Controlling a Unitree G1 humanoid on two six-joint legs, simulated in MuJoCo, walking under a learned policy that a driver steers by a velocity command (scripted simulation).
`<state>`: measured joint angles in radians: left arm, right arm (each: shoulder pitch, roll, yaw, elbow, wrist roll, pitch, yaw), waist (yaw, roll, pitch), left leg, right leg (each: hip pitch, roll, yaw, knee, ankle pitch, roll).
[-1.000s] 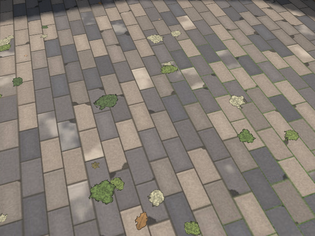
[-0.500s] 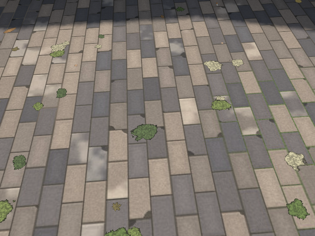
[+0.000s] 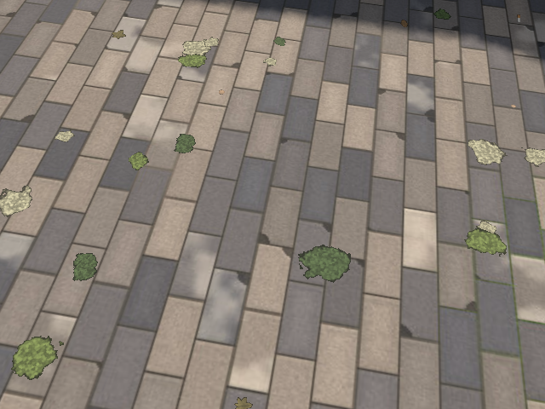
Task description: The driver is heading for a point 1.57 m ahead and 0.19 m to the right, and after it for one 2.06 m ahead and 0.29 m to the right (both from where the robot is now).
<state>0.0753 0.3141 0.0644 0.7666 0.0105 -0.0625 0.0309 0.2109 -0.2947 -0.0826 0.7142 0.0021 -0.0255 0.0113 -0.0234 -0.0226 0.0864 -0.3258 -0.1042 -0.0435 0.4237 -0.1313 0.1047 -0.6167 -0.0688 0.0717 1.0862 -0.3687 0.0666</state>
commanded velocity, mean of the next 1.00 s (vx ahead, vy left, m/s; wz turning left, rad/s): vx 0.04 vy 0.00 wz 0.13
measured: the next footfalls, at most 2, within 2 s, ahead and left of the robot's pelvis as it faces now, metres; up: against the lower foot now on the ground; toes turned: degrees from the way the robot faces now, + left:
right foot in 0.26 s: +0.20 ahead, -0.16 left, +0.00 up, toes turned +6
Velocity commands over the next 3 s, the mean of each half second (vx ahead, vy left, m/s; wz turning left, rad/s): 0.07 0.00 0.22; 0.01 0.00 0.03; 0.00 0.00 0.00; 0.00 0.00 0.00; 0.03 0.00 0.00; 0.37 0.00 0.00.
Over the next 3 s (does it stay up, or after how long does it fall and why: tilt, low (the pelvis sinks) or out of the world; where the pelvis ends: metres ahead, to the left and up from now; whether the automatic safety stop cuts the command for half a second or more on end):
stays up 0.30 -0.06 0.00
